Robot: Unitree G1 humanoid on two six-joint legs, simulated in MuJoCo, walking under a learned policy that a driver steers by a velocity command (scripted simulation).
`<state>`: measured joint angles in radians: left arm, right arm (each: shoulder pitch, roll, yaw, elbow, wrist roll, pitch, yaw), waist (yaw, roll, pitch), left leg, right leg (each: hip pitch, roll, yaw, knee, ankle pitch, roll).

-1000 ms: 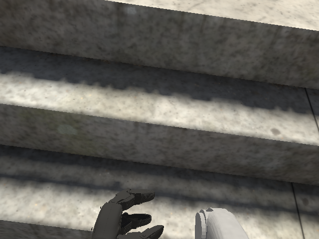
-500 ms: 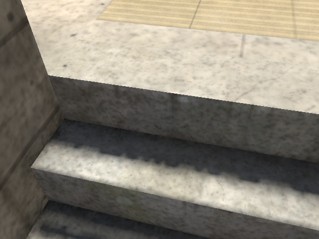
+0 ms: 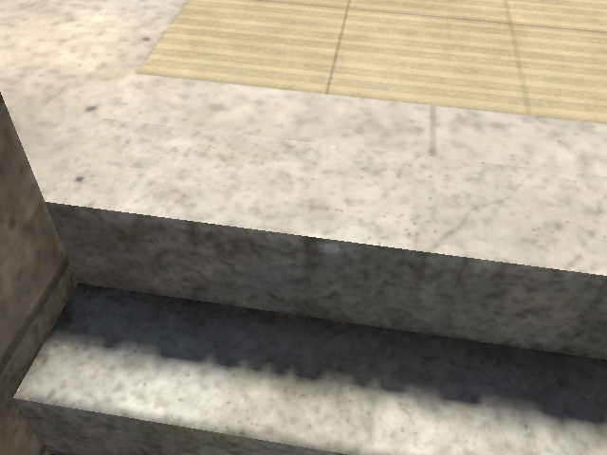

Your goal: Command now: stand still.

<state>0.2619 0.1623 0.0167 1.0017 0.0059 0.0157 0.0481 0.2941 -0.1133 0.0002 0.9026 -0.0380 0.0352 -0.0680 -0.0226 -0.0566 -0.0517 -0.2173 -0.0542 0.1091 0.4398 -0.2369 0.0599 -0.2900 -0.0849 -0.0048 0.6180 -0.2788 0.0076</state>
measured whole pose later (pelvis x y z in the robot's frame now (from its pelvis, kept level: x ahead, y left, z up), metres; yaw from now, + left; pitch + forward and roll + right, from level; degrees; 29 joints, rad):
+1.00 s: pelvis -0.01 -0.03 +0.01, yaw +1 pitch +3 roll -1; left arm 0.23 0.16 0.01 1.10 0.02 0.02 0.03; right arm 0.33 -0.14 0.01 1.11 -0.02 0.01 -0.06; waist 0.00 0.01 -0.02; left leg -0.28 0.04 0.06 0.44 -0.21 0.01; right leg -0.23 0.01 -0.06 0.38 -0.20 -0.02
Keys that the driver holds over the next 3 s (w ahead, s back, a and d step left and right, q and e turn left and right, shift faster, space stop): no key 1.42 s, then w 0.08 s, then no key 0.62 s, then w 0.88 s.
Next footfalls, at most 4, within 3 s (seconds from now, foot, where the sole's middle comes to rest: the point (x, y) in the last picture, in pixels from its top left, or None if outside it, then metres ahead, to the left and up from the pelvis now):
2.48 left None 0.08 0.11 -0.77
2.82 right None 0.23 -0.07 -0.57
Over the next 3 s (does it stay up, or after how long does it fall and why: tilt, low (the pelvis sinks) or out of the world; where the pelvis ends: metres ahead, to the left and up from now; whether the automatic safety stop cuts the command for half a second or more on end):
stays up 0.17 0.02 0.14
